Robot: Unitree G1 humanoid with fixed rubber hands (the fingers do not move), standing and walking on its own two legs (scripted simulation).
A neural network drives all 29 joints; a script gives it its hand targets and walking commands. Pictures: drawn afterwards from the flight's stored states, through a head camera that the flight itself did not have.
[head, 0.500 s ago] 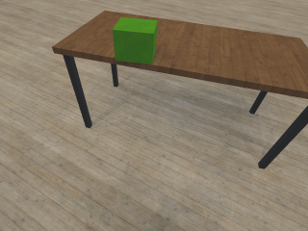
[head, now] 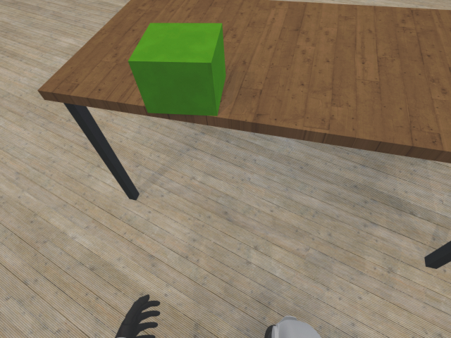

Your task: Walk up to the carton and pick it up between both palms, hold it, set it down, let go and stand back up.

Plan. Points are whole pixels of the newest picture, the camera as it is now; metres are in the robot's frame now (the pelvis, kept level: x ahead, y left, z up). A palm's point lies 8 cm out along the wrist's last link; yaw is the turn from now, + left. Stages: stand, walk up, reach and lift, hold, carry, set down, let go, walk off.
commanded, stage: walk up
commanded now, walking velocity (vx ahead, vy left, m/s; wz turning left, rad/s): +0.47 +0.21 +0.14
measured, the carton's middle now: (183, 69) +0.76 +0.11 +0.04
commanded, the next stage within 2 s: none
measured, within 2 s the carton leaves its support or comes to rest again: neither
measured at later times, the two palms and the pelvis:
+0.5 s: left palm out of the picture +0.12 +0.27 -0.14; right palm (300, 235) +0.34 -0.14 -0.11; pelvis +0.20 +0.07 +0.01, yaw +1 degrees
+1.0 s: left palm (111, 254) +0.32 +0.27 -0.10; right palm (312, 271) +0.27 -0.15 -0.13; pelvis +0.25 +0.06 +0.03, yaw +1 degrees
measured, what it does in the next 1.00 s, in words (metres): walks ahead: left foot, then right foot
